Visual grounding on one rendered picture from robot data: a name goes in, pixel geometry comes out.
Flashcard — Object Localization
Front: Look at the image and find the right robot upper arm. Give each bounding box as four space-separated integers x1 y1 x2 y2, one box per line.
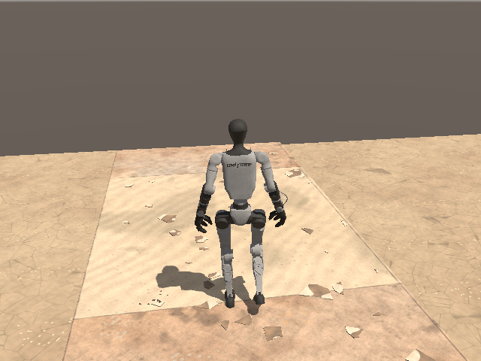
254 151 276 193

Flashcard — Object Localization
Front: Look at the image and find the left robot upper arm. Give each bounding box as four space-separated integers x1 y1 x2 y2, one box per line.
204 152 223 195

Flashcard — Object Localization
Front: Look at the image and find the left robot hand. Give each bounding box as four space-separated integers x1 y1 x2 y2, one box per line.
195 215 212 233

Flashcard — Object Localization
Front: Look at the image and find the left robot forearm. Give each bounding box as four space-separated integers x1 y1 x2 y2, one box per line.
196 184 211 217

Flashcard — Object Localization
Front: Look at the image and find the right robot forearm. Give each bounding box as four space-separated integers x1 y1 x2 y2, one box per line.
269 181 284 213

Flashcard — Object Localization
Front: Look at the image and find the right robot hand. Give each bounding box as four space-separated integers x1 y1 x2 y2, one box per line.
268 210 286 227

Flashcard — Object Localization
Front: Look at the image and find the robot left foot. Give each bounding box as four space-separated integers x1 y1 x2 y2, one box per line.
225 289 235 308

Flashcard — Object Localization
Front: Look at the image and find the left robot thigh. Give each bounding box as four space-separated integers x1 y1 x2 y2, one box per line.
215 210 234 262

